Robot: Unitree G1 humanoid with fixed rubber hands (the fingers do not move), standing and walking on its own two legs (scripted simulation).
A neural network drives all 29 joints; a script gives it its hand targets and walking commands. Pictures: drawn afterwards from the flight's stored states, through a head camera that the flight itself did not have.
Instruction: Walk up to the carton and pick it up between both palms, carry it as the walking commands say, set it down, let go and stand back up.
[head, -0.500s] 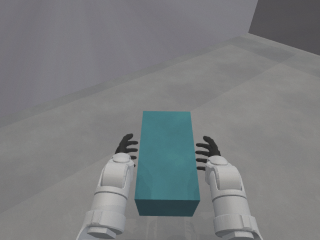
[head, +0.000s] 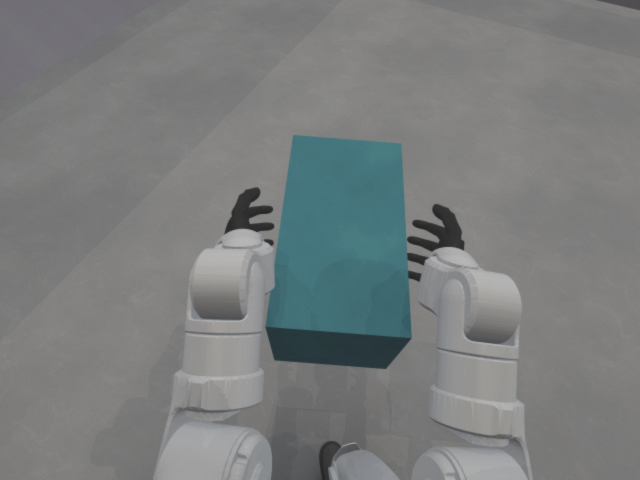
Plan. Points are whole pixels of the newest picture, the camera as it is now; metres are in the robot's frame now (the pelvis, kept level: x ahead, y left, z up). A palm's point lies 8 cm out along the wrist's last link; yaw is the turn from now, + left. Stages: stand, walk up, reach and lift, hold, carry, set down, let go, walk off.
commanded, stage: carry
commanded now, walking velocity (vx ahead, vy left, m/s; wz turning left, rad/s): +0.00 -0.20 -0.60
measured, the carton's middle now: (338, 250) +0.42 -0.04 +0.01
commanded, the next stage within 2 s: none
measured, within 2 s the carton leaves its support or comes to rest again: neither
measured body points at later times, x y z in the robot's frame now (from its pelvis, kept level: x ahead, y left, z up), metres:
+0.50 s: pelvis -0.09 -0.14 +0.01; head -0.07 -0.15 +0.46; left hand +0.25 -0.14 +0.07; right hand +0.16 -0.36 +0.06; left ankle -0.06 -0.01 -0.66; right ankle -0.07 -0.26 -0.71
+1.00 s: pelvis -0.21 -0.25 +0.02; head -0.21 -0.25 +0.47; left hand +0.12 -0.28 +0.10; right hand +0.02 -0.49 +0.09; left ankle -0.13 -0.11 -0.68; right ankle -0.24 -0.36 -0.71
